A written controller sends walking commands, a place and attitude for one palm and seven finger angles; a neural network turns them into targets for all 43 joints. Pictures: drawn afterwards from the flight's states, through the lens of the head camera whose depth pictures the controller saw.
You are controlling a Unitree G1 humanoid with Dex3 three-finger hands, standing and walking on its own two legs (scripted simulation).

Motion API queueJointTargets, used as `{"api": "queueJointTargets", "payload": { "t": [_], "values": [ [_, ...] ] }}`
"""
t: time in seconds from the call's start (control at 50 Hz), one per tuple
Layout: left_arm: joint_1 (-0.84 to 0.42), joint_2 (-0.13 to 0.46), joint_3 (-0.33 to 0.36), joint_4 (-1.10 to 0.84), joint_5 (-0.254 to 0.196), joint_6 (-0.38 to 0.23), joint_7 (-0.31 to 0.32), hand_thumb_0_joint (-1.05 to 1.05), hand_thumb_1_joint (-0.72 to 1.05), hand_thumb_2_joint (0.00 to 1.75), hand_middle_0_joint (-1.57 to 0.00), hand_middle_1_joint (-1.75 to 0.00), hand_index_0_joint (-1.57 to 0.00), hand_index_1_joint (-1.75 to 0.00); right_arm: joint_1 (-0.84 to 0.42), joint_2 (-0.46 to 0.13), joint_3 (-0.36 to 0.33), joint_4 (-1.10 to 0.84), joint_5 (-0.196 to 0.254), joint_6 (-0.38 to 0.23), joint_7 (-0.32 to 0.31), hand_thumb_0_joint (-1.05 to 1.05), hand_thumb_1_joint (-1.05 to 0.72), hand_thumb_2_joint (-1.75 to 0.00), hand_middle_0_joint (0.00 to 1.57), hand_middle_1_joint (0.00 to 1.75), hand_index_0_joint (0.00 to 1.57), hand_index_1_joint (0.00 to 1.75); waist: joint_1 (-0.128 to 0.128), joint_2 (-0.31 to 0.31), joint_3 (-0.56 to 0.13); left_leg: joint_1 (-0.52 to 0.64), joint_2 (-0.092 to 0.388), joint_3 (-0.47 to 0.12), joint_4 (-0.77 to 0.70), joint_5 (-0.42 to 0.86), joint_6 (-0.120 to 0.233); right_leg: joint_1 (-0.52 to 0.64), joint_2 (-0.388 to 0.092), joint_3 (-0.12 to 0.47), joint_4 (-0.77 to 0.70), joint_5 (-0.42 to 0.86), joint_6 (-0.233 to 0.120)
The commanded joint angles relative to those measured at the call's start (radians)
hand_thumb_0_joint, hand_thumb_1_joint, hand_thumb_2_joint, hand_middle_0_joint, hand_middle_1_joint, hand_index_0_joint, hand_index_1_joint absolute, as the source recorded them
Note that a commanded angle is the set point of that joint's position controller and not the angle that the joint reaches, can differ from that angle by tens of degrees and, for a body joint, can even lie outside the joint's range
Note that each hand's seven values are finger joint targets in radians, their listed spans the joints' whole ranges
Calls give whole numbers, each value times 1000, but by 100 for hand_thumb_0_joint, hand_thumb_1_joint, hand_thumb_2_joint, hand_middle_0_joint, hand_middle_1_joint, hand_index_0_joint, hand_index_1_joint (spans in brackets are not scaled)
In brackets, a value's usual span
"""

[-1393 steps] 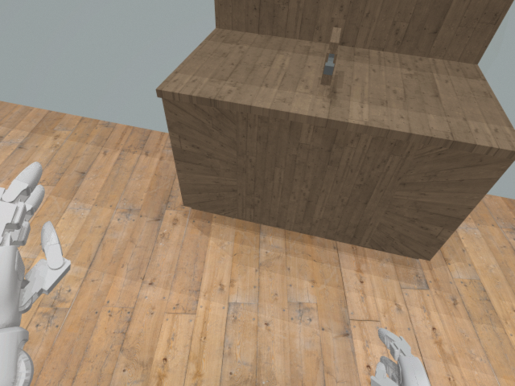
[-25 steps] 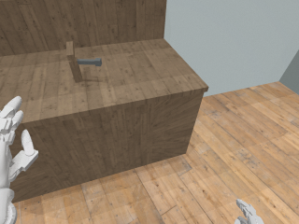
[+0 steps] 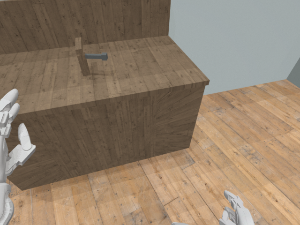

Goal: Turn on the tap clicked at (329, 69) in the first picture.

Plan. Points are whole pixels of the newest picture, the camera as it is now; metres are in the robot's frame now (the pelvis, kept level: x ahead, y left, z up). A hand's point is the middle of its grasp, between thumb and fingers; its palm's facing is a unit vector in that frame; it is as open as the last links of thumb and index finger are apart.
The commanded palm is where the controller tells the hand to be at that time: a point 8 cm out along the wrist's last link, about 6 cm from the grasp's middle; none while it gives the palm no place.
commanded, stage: stop stepping back and stand still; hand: left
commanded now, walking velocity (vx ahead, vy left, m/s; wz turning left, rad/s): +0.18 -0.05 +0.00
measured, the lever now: (104, 56) +0.85 +0.25 +0.05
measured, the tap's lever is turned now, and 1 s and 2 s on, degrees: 72 72 72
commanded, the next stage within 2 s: stand and check the lever's angle in 0.30 s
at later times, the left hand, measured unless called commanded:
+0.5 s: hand (33, 147) +0.23 +0.24 +0.17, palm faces +0.44 -0.81 -0.39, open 7.5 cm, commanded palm +0.17 +0.28 +0.19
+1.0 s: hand (27, 141) +0.25 +0.27 +0.17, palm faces +0.41 -0.85 -0.33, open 7.5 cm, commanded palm +0.19 +0.31 +0.19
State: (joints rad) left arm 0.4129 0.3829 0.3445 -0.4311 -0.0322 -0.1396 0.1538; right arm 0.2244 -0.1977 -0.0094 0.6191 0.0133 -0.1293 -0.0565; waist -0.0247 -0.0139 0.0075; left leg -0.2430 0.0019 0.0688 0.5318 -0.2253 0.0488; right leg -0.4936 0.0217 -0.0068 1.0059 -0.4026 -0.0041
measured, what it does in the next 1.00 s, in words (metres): steps on the spot: right foot, then left foot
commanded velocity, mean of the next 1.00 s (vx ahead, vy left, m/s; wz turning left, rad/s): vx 0.02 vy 0.02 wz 0.00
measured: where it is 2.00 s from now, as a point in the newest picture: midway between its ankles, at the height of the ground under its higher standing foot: outside the picture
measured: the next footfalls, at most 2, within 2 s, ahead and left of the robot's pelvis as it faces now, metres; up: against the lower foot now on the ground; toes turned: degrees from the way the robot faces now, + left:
right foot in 0.12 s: +0.09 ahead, -0.11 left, +0.00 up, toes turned +0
left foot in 0.36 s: +0.09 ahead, +0.12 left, +0.00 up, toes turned +4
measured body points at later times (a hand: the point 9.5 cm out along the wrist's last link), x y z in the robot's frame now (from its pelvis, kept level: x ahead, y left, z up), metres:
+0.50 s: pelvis +0.01 +0.00 +0.01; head +0.01 -0.01 +0.46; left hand +0.20 +0.28 +0.20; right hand +0.18 -0.25 -0.08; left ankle +0.05 +0.12 -0.73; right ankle +0.05 -0.11 -0.73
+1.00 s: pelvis +0.03 +0.03 +0.01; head +0.04 +0.04 +0.46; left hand +0.22 +0.32 +0.18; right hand +0.22 -0.20 -0.06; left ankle +0.05 +0.12 -0.73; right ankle +0.05 -0.11 -0.73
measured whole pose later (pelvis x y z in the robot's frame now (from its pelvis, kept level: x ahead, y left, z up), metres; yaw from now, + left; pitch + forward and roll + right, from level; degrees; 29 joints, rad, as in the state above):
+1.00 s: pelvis +0.03 +0.03 +0.01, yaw +0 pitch -2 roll -1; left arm 0.45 0.33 0.31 -0.45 -0.05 -0.14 0.16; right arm 0.17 -0.19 0.01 0.61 0.00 -0.09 -0.07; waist 0.01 0.00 0.03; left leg -0.20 0.01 0.07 0.44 -0.22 0.04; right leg -0.18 -0.02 0.00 0.37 -0.17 0.03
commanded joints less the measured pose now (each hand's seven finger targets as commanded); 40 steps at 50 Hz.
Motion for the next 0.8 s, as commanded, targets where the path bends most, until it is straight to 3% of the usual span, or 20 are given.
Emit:
{"api": "queueJointTargets", "payload": {
  "t": [0.0, 0.04, 0.06, 0.08, 0.1, 0.12, 0.14, 0.18, 0.22, 0.26, 0.28, 0.3, 0.34, 0.36, 0.4, 0.42, 0.48, 0.52, 0.6, 0.78],
  "values": [
    [-20, 111, 76, -104, -7, -34, 6, 0, 90, 90, -20, -30, -20, -30, -123, -117, -23, -111, 15, -34, 2, 0, -90, -90, 20, 30, 20, 30, 28, 118, 70, -203, 272, -281, -371, -461, 117, 85, -84, 4, -139, 4, -2],
    [-39, 115, 68, -182, -1, -36, 9, 0, 90, 90, -20, -30, -20, -30, -122, -131, -24, -133, 4, -30, -6, 0, -90, -90, 20, 30, 20, 30, 28, 215, 10, -200, 214, -189, -300, -456, 73, 284, -24, -83, -374, -34, -5],
    [-27, 121, 79, -184, 2, -33, 12, 0, 90, 90, -20, -30, -20, -30, -120, -136, -29, -139, -2, -27, -8, 0, -90, -90, 20, 30, 20, 30, 41, 190, -27, -220, 176, -140, -199, -456, 47, 393, 1, -103, -498, 4, -15],
    [-35, 118, 70, -200, 9, -36, 9, 0, 90, 90, -20, -30, -20, -30, -120, -131, -34, -142, -7, -23, -8, 0, -90, -90, 20, 30, 20, 30, 50, 48, -22, -277, 100, -59, 25, -380, 20, 446, -28, -25, -627, 30, -42],
    [-52, 148, 87, -204, 13, -39, 4, 0, 90, 90, -20, -30, -20, -30, -121, -117, -43, -141, -6, -17, -4, 0, -90, -90, 20, 30, 20, 30, 48, -236, -21, -380, 0, 9, 384, -293, -13, 426, -225, 356, -790, -66, -132],
    [-109, 175, 103, -238, 7, -43, 1, 0, 90, 90, -20, -30, -20, -30, -129, -120, -35, -152, -1, -28, -1, 0, -90, -90, 20, 30, 20, 30, 27, -239, -2, -416, -3, -60, 561, -233, -33, 368, -371, 549, -862, 80, -171],
    [-157, 151, 86, -253, -2, -58, -3, 0, 90, 90, -20, -30, -20, -30, -97, -101, -39, -119, 3, -39, 8, 0, -90, -90, 20, 30, 20, 30, 5, -172, -78, -346, 26, -109, 612, -175, -42, 339, -356, 493, -827, -33, -176],
    [-129, 176, 112, -250, -7, -62, 0, 0, 90, 90, -20, -30, -20, -30, -91, -124, -51, -114, 6, -38, 1, 0, -90, -90, 20, 30, 20, 30, 4, -76, -36, -279, 55, -111, 541, -107, -48, 244, -330, 371, -806, 9, -177],
    [-112, 171, 111, -256, -7, -64, 8, 0, 90, 90, -20, -30, -20, -30, -113, -113, -39, -124, 4, -31, -9, 0, -90, -90, 20, 30, 20, 30, 7, -73, -35, -112, 67, -78, 303, -104, -35, 165, -294, 234, -773, 48, -141],
    [-75, 152, 106, -251, -9, -65, 24, 0, 90, 90, -20, -30, -20, -30, -125, -101, -31, -137, -3, -31, -19, 0, -90, -90, 20, 30, 20, 30, 21, -81, -70, 35, 35, -13, 64, -94, -21, 167, -260, 184, -735, -38, -119],
    [-56, 144, 105, -247, -11, -65, 29, 0, 90, 90, -20, -30, -20, -30, -124, -107, -32, -143, -8, -32, -23, 0, -90, -90, 20, 30, 20, 30, 22, -33, -73, 90, 11, 6, -27, -83, -17, 170, -222, 167, -709, -56, -99],
    [-55, 135, 96, -252, -15, -68, 30, 0, 90, 90, -20, -30, -20, -30, -119, -124, -39, -149, -10, -33, -25, 0, -90, -90, 20, 30, 20, 30, 21, 34, -66, 104, 36, -53, -101, -118, -3, 175, -189, 156, -651, -63, -74],
    [-52, 115, 83, -267, -13, -69, 30, 0, 90, 90, -20, -30, -20, -30, -122, -157, -47, -169, -1, -32, -22, 0, -90, -90, 20, 30, 20, 30, 31, 160, -61, 84, 177, -267, -203, -109, 53, 165, -58, 54, -487, 72, -15],
    [-39, 131, 102, -239, -14, -68, 30, 0, 90, 90, -20, -30, -20, -30, -119, -162, -52, -164, 9, -32, -21, 0, -90, -90, 20, 30, 20, 30, 36, 133, -77, 17, 199, -292, -223, -153, 53, 222, -33, 18, -478, 92, 9],
    [-6, 122, 107, -202, -3, -63, 24, 0, 90, 90, -20, -30, -20, -30, -124, -130, -37, -157, 8, -32, -22, 0, -90, -90, 20, 30, 20, 30, 27, 120, -11, -106, 145, -235, -260, -305, 29, 281, -32, 14, -537, 80, 11],
    [-18, 118, 99, -222, 0, -67, 19, 0, 90, 90, -20, -30, -20, -30, -133, -131, -36, -158, 5, -36, -20, 0, -90, -90, 20, 30, 20, 30, 24, 141, -5, -104, 118, -197, -233, -264, 20, 287, -44, 31, -568, 101, 3],
    [-4, 113, 89, -223, -7, -72, 19, 0, 90, 90, -20, -30, -20, -30, -124, -131, -45, -148, -1, -45, -11, 0, -90, -90, 20, 30, 20, 30, 22, -38, -75, -10, 66, -101, -74, 1, -14, 310, -108, 129, -657, 235, -24],
    [-19, 118, 83, -238, -11, -69, 19, 0, 90, 90, -20, -30, -20, -30, -134, -132, -45, -148, -3, -46, -10, 0, -90, -90, 20, 30, 20, 30, 17, -1, -92, 34, 63, -89, -59, 84, -26, 310, -134, 148, -659, 318, -36],
    [-18, 124, 93, -240, -16, -68, 22, 0, 90, 90, -20, -30, -20, -30, -143, -128, -40, -154, -5, -37, -14, 0, -90, -90, 20, 30, 20, 30, 28, 37, -124, 90, 85, -98, -107, 181, -24, 335, -93, 92, -626, 401, -18],
    [-36, 108, 73, -239, -18, -64, 19, 0, 90, 90, -20, -30, -20, -30, -156, -125, -30, -165, -9, -19, -19, 0, -90, -90, 20, 30, 20, 30, 31, 81, -107, 80, 86, -107, -182, 115, -29, 342, -58, 62, -651, 344, -7]
  ]
}}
